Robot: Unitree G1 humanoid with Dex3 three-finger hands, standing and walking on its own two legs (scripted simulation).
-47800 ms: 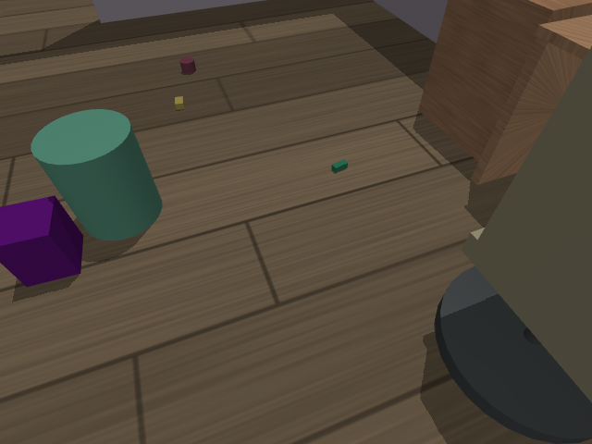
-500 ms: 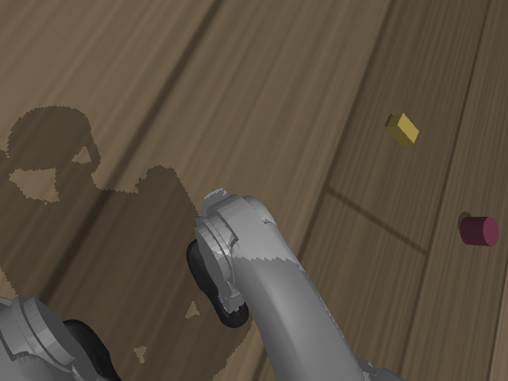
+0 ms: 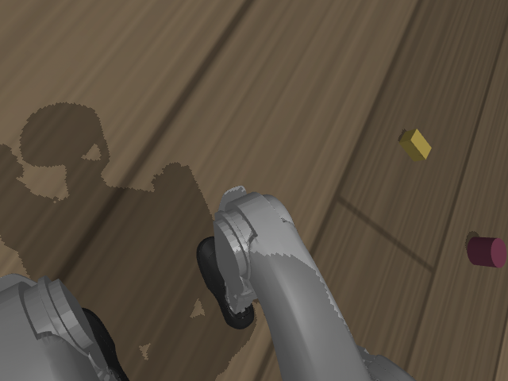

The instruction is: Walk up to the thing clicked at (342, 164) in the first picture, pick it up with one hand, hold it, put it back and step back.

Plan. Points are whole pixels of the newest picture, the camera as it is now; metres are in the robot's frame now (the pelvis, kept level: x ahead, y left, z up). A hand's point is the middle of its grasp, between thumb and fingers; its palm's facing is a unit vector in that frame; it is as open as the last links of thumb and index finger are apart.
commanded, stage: rest palm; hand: left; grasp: from above
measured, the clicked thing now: out of the picture +0.50 +0.32 -0.32
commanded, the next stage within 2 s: close in 1.52 s
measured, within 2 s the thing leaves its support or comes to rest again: neither
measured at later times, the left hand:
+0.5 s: hand out of the picture +0.49 +0.30 -0.27, palm faces -0.18 -0.39 -0.90, open 14.1 cm
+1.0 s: hand out of the picture +0.49 +0.31 -0.27, palm faces -0.20 -0.38 -0.90, open 14.0 cm
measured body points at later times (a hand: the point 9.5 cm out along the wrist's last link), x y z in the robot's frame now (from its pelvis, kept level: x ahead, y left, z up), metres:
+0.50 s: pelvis +0.00 +0.00 +0.00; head +0.33 +0.09 +0.29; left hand +0.50 +0.32 -0.22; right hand -0.03 -0.23 -0.04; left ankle +0.07 +0.14 -0.30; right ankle +0.12 -0.12 -0.30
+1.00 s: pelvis +0.00 +0.01 +0.00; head +0.33 +0.10 +0.29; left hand +0.50 +0.32 -0.22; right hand -0.02 -0.23 -0.03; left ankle +0.07 +0.14 -0.30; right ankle +0.12 -0.12 -0.30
